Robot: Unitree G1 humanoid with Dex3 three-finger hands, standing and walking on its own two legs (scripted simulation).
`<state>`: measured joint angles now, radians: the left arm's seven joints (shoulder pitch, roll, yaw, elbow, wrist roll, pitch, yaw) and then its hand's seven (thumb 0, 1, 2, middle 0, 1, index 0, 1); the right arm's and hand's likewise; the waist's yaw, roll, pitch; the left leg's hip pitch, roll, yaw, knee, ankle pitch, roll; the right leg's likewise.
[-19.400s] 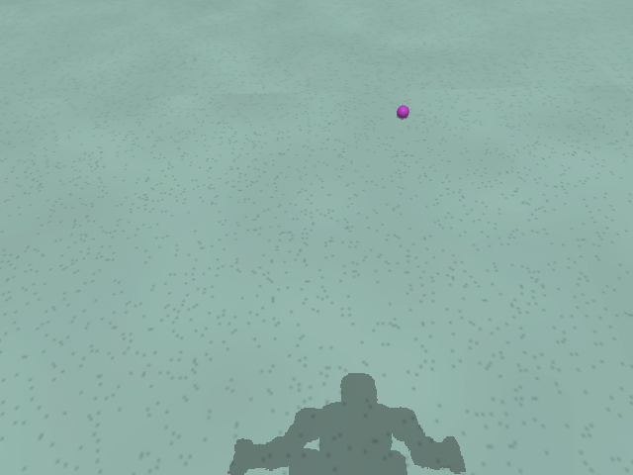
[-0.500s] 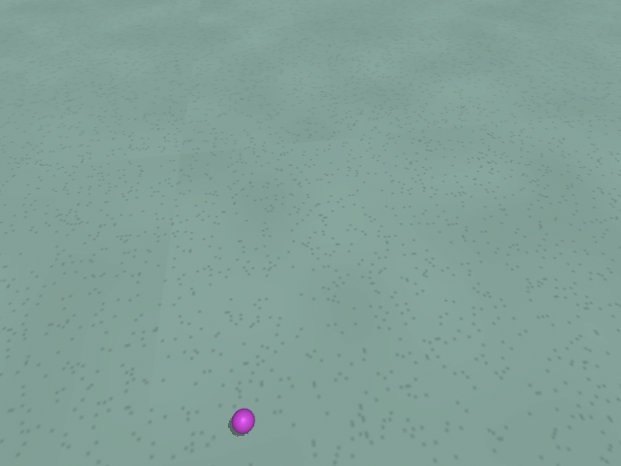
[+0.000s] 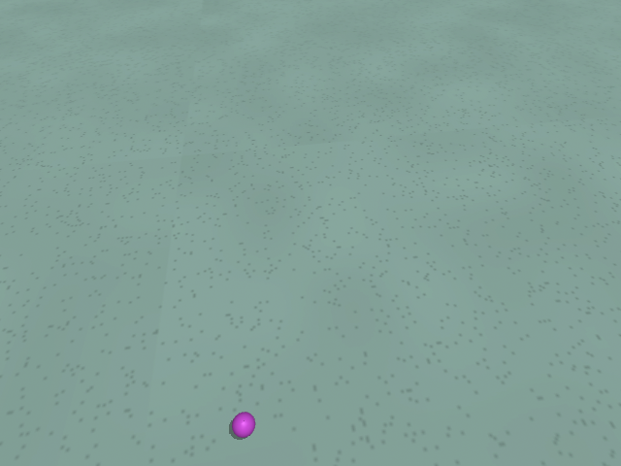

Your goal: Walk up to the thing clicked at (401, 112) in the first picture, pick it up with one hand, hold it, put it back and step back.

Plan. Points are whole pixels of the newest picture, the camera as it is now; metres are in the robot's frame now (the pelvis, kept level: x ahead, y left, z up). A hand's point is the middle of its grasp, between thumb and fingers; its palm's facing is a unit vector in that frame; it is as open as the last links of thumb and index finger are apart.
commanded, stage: stand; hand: left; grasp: from above
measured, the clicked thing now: (243, 424) +0.37 +0.23 -0.75
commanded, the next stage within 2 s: rise first in 0.58 s
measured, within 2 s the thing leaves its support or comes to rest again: neither
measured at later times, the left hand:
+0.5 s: hand out of the picture +0.07 +0.26 -0.16, palm faces -0.02 -0.94 -0.34, open 7.4 cm
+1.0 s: hand out of the picture +0.14 +0.25 -0.18, palm faces -0.05 -0.93 -0.36, open 10.4 cm
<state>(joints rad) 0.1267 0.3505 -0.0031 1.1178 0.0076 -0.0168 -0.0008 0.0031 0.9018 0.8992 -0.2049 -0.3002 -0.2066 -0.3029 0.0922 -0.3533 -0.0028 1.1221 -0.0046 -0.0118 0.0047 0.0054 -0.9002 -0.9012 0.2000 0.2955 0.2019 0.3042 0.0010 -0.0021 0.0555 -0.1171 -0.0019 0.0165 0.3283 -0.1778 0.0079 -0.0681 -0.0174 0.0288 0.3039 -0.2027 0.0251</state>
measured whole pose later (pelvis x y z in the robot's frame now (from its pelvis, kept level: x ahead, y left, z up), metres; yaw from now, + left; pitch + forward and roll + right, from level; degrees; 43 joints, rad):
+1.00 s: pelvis -0.01 +0.00 -0.03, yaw +1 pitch +8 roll -1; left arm -0.01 0.34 0.15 0.96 0.14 0.05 -0.04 0.00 0.21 0.96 -0.11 -0.85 -0.12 -0.85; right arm 0.25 -0.25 -0.02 0.72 0.03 -0.04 -0.01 0.01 -0.92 -0.91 0.20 0.30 0.20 0.30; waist -0.03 0.00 -0.02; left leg -0.53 0.01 -0.01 0.70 -0.32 0.00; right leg -0.47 0.00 0.01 0.68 -0.35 0.02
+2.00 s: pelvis -0.10 -0.01 -0.35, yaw -3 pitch +33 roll -5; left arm -0.44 0.58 0.18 0.94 0.87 -0.22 0.15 0.00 -0.51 1.00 -0.08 -1.07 -0.09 -1.07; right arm 0.10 -0.27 -0.05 0.71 -0.03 -0.10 0.07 0.01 -0.88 -0.90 0.20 0.30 0.20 0.30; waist -0.02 0.01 -0.13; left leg -2.01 0.02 -0.09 2.06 -0.64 -0.02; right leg -1.92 0.04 -0.05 2.04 -0.70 0.01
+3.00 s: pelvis -0.10 -0.01 -0.45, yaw -7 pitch +33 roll -7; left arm -0.74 0.75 0.19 1.32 1.25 -0.32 0.43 0.00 -0.50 0.97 -0.13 -0.96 -0.13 -0.97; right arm 0.06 -0.25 0.01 0.79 -0.15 -0.03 0.11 0.00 -0.90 -0.90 0.20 0.30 0.20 0.30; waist -0.12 -0.04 -0.05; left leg -2.30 0.03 -0.15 2.40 -0.67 -0.02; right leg -2.20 0.07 -0.10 2.35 -0.73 0.02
